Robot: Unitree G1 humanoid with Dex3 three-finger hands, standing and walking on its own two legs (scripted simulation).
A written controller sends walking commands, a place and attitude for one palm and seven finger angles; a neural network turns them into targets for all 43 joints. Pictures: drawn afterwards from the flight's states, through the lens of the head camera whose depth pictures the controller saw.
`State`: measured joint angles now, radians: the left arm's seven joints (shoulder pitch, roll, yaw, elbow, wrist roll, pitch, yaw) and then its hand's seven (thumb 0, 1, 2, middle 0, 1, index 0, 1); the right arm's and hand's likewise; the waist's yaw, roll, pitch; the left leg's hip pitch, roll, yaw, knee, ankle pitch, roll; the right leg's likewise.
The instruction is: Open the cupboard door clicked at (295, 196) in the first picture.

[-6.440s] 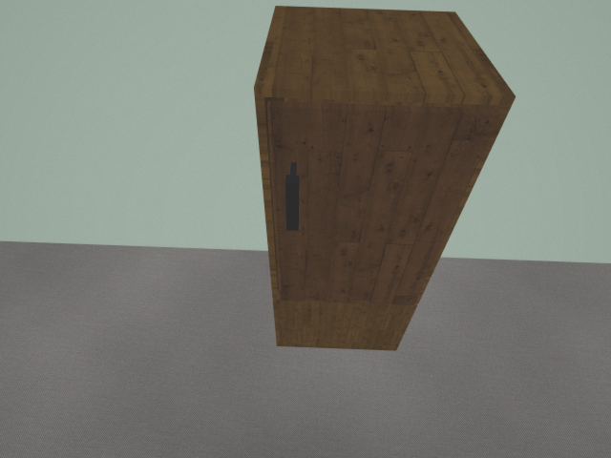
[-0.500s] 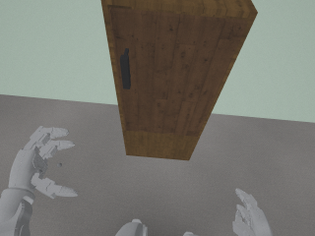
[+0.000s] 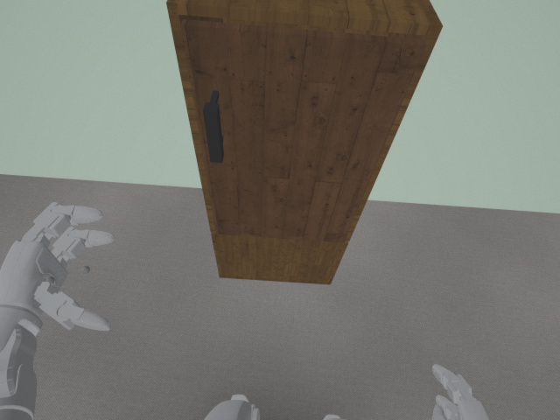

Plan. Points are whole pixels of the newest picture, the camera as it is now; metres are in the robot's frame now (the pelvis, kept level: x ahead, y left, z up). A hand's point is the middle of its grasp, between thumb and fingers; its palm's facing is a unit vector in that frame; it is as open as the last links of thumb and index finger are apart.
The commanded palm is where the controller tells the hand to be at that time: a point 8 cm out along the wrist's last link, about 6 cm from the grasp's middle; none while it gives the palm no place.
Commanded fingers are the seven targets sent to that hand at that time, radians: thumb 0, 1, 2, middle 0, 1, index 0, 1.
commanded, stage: raise the hand with hooked fingers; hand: left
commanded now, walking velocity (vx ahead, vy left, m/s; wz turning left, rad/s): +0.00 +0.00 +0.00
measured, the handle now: (216, 127) +0.60 +0.15 +0.05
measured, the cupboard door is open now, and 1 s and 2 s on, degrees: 0 0 0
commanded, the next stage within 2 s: move the hooked fingers beside the handle in 0.30 s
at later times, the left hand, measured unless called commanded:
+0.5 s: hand (94, 268) +0.29 +0.26 +0.05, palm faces +0.04 -1.00 -0.03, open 13.9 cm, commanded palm +0.28 +0.31 +0.06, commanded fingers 0.00 -0.50 0.30 -0.30 -1.20 -0.30 -1.20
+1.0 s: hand (134, 213) +0.39 +0.24 +0.05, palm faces +0.02 -1.00 -0.02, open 13.9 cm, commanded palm +0.37 +0.29 +0.05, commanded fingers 0.00 -0.50 0.30 -0.30 -1.20 -0.30 -1.20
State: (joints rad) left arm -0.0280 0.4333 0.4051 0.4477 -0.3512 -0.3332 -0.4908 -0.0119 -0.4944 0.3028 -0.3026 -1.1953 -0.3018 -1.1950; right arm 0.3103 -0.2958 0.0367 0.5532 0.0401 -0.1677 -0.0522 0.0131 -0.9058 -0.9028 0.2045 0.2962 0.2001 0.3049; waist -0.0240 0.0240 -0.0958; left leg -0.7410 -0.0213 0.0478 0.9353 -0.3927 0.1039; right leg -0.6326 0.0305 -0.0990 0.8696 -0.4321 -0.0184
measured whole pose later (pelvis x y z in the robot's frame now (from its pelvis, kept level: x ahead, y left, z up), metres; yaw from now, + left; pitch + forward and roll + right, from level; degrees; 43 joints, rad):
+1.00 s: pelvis +0.01 -0.01 -0.01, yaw -1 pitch +15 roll -4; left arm -0.37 0.45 0.39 0.75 -0.26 -0.36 -0.40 -0.01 -0.49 0.30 -0.30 -1.20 -0.30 -1.20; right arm 0.33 -0.29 0.04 0.59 0.04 -0.08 -0.05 0.01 -0.91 -0.90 0.20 0.30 0.20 0.30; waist -0.06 0.02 -0.11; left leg -0.82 -0.01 0.05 0.97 -0.41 0.10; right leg -0.72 0.04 -0.09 0.91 -0.45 -0.03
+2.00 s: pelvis +0.01 +0.00 -0.03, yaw -3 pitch +25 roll -6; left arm -0.98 0.70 0.48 1.27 -0.08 -0.39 -0.32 -0.01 -0.49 0.30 -0.30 -1.20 -0.30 -1.20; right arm 0.41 -0.29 0.06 0.61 -0.01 0.09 -0.01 0.00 -0.91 -0.90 0.20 0.30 0.20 0.30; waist -0.22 0.03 -0.11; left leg -1.08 0.02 0.04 1.10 -0.46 0.10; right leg -0.96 0.07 -0.10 1.00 -0.47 -0.02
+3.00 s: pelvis +0.01 +0.00 -0.03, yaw -4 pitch +25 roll -7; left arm -0.96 0.70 0.47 1.25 -0.09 -0.40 -0.32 -0.01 -0.49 0.30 -0.30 -1.20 -0.30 -1.20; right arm 0.41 -0.28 0.07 0.61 -0.01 0.10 0.00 0.00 -0.91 -0.90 0.20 0.30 0.20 0.30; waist -0.21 0.04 -0.10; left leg -1.09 0.03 0.03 1.12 -0.47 0.10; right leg -0.97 0.08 -0.11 1.00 -0.47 -0.03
